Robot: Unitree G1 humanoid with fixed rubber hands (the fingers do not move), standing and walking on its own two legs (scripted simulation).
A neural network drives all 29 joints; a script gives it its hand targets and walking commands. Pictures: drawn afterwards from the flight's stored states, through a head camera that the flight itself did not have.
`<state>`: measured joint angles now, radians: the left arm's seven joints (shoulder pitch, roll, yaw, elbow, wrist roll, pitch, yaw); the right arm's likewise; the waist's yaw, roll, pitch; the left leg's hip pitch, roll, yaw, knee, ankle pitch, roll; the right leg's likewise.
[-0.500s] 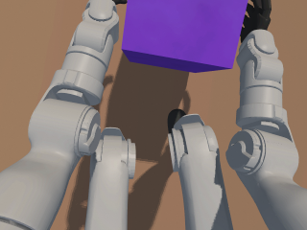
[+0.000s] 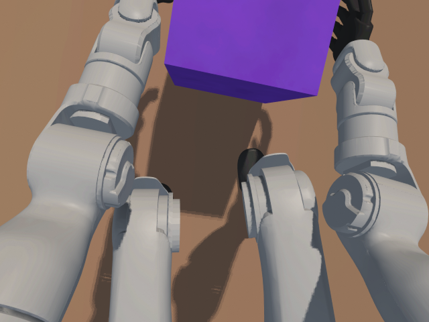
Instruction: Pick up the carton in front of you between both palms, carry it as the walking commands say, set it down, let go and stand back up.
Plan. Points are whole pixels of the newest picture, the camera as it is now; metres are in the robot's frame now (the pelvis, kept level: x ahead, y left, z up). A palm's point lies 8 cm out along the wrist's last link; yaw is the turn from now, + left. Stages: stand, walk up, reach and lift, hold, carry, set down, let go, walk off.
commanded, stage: set down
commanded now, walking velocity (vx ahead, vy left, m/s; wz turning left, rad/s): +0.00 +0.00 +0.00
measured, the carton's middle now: (240, 30) +0.51 -0.13 -0.26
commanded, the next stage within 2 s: let go in 1.88 s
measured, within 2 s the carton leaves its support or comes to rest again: rests again in 0.58 s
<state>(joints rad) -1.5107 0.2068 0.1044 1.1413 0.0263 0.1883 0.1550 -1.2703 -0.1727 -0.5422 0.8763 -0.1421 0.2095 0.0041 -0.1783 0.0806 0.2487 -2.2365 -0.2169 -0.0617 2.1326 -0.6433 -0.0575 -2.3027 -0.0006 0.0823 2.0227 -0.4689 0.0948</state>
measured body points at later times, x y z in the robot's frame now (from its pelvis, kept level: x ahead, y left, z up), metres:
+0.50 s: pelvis +0.00 +0.00 -0.01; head +0.36 -0.03 +0.24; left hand +0.57 +0.01 -0.19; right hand +0.48 -0.28 -0.19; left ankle +0.08 +0.11 -0.36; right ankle +0.13 -0.15 -0.36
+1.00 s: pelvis -0.01 -0.01 -0.01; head +0.36 -0.05 +0.23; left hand +0.59 +0.03 -0.17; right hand +0.48 -0.33 -0.17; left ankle +0.08 +0.11 -0.36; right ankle +0.13 -0.15 -0.36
